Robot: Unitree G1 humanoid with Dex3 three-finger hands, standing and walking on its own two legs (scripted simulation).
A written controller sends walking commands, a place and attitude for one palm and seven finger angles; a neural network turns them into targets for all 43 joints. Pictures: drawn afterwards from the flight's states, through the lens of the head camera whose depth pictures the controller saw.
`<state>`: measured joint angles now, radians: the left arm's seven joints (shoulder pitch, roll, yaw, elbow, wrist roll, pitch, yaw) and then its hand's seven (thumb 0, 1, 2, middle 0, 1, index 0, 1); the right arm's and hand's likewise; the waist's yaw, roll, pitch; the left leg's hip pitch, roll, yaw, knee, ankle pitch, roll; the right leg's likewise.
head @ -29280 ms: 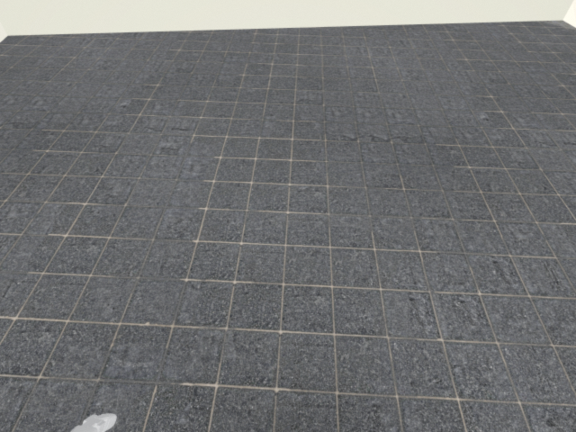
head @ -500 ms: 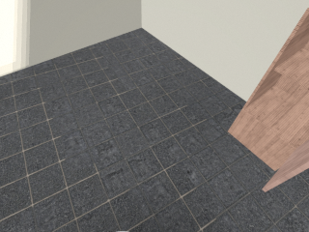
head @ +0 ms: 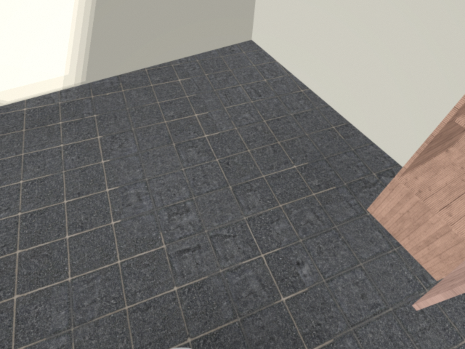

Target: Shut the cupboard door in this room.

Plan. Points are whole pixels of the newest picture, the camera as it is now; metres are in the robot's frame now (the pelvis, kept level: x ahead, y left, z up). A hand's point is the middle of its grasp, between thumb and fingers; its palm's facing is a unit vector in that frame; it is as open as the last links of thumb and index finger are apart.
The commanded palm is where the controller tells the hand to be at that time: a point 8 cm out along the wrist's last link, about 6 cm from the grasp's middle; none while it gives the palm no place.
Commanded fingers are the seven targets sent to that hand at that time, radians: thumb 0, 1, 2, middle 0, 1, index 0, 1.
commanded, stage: turn or walk to find it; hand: left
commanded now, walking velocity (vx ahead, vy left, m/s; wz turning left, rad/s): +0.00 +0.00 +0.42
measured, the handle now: out of the picture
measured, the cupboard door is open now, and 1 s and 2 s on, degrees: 90 90 90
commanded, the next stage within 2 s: none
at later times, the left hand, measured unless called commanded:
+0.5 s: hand out of the picture +0.02 +0.16 -0.14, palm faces +0.20 -0.94 -0.28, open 7.4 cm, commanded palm none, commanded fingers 0.00 0.90 0.90 -0.20 -0.30 -0.20 -0.30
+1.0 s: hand out of the picture -0.09 +0.21 -0.16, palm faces +0.44 -0.86 -0.25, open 7.4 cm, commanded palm none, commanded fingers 0.00 0.90 0.90 -0.20 -0.30 -0.20 -0.30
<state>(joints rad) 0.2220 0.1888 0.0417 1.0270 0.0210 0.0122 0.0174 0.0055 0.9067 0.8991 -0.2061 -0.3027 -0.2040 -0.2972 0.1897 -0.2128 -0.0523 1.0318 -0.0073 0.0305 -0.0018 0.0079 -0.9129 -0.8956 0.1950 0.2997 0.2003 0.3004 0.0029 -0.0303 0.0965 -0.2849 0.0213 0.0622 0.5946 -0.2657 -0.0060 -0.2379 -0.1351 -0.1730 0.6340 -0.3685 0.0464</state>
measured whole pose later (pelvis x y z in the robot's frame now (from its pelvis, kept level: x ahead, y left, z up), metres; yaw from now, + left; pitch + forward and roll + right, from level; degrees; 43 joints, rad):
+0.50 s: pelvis -0.02 -0.05 +0.01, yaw +11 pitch -1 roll +2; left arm 0.18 0.17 0.04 0.93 0.02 0.01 0.02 0.01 0.91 0.90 -0.20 -0.30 -0.20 -0.30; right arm 0.17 -0.25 -0.08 0.98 -0.02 0.07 0.02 0.01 -0.91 -0.90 0.20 0.30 0.20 0.30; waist -0.02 0.03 0.08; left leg -0.50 -0.01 -0.03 1.12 -0.40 -0.03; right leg -0.24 -0.09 -0.13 0.54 -0.29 -0.01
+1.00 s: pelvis -0.04 -0.01 +0.02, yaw +24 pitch +1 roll -1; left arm 0.19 0.28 0.07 0.98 0.01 0.05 0.01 0.01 0.91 0.90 -0.20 -0.30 -0.20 -0.30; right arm 0.15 -0.18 -0.03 0.96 -0.01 0.02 -0.01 0.01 -0.91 -0.90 0.20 0.30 0.20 0.30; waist 0.02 -0.03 0.09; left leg -0.21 0.00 -0.02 0.46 -0.26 0.03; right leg -0.46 -0.09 -0.04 1.02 -0.43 0.09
